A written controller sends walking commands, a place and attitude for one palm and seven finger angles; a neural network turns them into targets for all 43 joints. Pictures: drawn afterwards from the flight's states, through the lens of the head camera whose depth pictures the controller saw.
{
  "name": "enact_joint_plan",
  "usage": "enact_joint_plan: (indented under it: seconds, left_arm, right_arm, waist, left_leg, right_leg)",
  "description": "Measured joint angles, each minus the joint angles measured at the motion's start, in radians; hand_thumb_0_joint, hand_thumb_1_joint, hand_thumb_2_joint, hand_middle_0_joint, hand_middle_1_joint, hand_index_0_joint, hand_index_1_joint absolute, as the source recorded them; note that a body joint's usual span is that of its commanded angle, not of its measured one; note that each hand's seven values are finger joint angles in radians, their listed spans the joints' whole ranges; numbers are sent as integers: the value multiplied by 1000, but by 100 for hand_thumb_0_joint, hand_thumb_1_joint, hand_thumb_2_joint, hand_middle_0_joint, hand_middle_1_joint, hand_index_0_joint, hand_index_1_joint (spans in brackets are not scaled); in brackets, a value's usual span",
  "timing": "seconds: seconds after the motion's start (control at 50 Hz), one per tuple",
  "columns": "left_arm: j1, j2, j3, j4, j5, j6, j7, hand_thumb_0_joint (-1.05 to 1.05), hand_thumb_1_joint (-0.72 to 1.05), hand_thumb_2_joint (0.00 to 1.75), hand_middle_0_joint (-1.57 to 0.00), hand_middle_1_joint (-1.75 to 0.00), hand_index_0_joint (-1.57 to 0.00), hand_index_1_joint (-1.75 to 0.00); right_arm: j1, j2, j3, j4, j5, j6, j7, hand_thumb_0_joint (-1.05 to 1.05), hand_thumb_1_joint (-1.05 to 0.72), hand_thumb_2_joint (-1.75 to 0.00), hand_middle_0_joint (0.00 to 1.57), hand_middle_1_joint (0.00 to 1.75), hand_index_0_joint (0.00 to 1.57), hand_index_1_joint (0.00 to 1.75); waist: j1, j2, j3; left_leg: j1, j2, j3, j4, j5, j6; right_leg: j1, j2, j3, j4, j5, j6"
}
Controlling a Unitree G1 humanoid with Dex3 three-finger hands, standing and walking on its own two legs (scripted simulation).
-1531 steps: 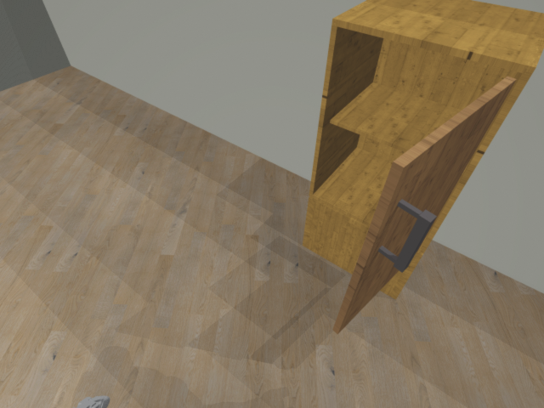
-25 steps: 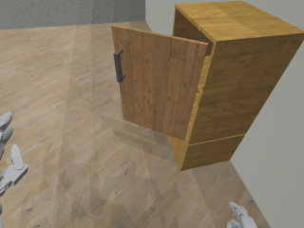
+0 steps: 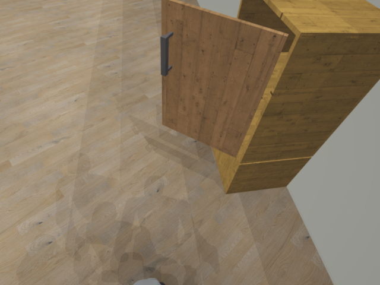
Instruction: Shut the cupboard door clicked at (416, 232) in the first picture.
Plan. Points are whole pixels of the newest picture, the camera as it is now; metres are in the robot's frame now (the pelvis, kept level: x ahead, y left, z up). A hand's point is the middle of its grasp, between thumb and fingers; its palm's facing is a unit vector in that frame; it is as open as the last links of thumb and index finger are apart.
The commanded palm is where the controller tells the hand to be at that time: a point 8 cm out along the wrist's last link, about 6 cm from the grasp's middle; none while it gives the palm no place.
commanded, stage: let the arm hang, fingers relaxed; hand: left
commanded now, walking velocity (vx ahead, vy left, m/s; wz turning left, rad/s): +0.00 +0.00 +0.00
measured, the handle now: (167, 54) +0.85 +0.13 +0.02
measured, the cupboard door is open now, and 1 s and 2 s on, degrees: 53 53 53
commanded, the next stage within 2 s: look to check the result in 0.70 s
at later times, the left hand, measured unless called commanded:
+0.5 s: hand out of the picture -0.06 +0.16 -0.17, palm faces +0.00 -0.99 -0.16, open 7.4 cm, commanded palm none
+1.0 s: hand out of the picture -0.03 +0.13 -0.17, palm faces +0.01 -0.99 -0.16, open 7.4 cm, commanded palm none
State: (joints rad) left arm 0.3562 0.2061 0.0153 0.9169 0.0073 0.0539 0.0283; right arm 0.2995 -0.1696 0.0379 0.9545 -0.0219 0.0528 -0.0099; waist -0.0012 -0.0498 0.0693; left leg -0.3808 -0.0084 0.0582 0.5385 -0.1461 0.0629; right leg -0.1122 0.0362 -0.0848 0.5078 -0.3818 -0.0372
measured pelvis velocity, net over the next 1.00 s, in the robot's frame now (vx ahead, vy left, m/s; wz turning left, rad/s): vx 0.02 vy -0.02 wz -0.03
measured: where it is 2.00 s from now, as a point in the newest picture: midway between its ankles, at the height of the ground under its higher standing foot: outside the picture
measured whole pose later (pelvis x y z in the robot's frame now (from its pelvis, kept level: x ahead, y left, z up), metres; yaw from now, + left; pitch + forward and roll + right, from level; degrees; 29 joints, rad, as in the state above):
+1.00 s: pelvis +0.02 -0.02 +0.01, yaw -2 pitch -1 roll +0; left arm 0.38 0.09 0.00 1.16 0.01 -0.01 0.05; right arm 0.32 -0.10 0.01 1.15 0.00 0.02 -0.04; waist -0.01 0.00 0.04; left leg -0.28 0.00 0.08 0.42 -0.13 0.04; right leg -0.02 0.04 -0.05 0.38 -0.34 -0.05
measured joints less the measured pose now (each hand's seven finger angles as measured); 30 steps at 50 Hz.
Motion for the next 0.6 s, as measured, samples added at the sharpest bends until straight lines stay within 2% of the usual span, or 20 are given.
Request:
enact_joint_plan:
  seconds: [0.1, 0.24, 0.42, 0.6]
  left_arm:
    - [55, -11, -6, 124, 5, -12, -7, 0, 95, 90, -21, -30, -20, -29]
    - [109, -36, -15, 227, 8, -31, 1, 0, 92, 90, -20, -30, -20, -29]
    - [78, -73, -23, 248, 10, -46, 9, 0, 91, 90, -20, -30, -20, -29]
    - [22, -115, -24, 224, 11, -55, 8, 0, 91, 90, -20, -30, -20, -29]
  right_arm:
    - [7, -5, -25, 59, 6, 2, -13, 1, -90, -90, 20, 30, 20, 30]
    - [-16, -6, -40, 111, 15, -13, -17, 1, -90, -90, 20, 30, 20, 30]
    - [-19, 10, -45, 153, 15, -17, -19, 1, -91, -90, 20, 30, 20, 30]
    - [17, 39, -45, 171, 11, -17, -22, 0, -91, -90, 20, 30, 20, 29]
  waist:
    - [10, 40, -2]
    - [7, 83, -29]
    - [-1, 70, -68]
    - [-13, 49, -75]
  left_leg:
    - [28, -11, 13, -84, 47, 9]
    - [71, -17, 34, -149, 78, 13]
    - [93, -14, 43, -156, 76, 7]
    - [87, -12, 41, -165, 79, -4]
  right_leg:
    - [10, -10, 12, -55, 39, 7]
    - [30, -19, 33, -86, 60, 15]
    - [44, -18, 43, -83, 55, 12]
    - [32, -15, 42, -80, 49, 2]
